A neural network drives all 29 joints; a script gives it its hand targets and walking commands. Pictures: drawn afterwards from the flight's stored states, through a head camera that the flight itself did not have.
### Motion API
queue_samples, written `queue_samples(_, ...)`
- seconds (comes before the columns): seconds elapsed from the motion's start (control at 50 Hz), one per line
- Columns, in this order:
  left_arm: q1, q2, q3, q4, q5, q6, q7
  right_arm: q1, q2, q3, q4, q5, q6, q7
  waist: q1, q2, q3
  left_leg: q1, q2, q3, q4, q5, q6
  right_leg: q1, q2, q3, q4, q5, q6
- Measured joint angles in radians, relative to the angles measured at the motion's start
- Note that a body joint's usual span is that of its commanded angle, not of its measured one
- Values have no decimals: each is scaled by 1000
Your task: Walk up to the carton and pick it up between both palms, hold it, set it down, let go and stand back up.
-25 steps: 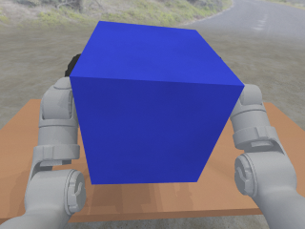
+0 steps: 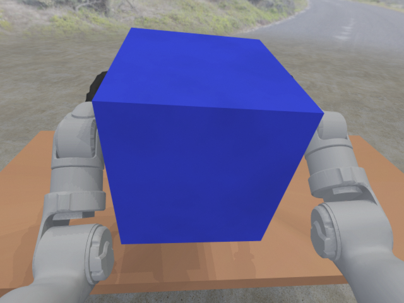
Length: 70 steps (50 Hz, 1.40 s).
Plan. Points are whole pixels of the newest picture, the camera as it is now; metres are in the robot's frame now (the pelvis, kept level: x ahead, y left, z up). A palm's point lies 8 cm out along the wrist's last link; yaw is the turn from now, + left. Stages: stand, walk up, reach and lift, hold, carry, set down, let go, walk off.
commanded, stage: hold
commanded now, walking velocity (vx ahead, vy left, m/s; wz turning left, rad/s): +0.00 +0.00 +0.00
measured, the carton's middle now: (195, 133) +0.36 +0.01 +0.24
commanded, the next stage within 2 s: set down in 0.72 s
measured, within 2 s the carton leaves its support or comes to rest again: neither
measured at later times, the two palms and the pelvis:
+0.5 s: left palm (96, 110) +0.36 +0.18 +0.28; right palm (289, 108) +0.37 -0.17 +0.29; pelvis +0.00 +0.00 +0.00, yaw +0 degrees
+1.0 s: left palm (91, 94) +0.36 +0.19 +0.31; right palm (289, 99) +0.38 -0.17 +0.31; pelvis +0.00 +0.00 +0.00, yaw +0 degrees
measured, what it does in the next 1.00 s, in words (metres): stands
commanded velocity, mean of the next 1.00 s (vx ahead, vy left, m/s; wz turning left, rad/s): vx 0.00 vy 0.00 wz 0.00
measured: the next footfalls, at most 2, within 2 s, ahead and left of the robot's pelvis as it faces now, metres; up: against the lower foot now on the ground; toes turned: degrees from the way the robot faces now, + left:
none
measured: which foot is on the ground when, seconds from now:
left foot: down 0.00-1.00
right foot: down 0.00-1.00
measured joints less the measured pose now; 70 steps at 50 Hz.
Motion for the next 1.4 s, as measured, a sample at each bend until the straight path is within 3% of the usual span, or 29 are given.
queue_samples(0.8, -3, 0, 0, 0, 1, -1, 0, 0, 0, 0, -1, 0, -2, 1, 0, 0, 1, 0, 0, 0, 0, 0, 0, 0, 0, 0, 0, 0, 0)
queue_samples(0.94, -35, -10, 32, 4, 28, -66, -4, -9, 4, -6, 27, -4, -106, 21, 0, 0, -11, 0, 0, 0, -1, 0, 0, 0, 0, 0, -1, -1, 0)
queue_samples(1.04, -72, -18, 112, 65, 97, -135, -77, -51, 36, -61, 136, -49, -194, 62, 0, -5, 13, 28, 0, 0, -15, 2, 0, 21, 0, 0, -1, -5, 0)
queue_samples(1.1, -69, -15, 121, 75, 104, -151, -89, -51, 45, -67, 171, -58, -231, 78, 0, -13, 40, 46, 0, 0, -27, 6, 0, 35, 0, 0, -2, -8, 0)
queue_samples(1.18, -57, -15, 121, 74, 102, -182, -87, -49, 48, -55, 179, -59, -266, 82, 0, -13, 79, 50, 0, 0, -34, 9, 0, 36, 0, 0, -4, -8, 0)
queue_samples(1.4, 56, -50, 121, 17, 48, -248, -25, 17, 48, 35, 132, -59, -328, 67, 0, -13, 94, 51, 0, 0, -51, 3, -4, 43, 0, 0, -33, -9, 0)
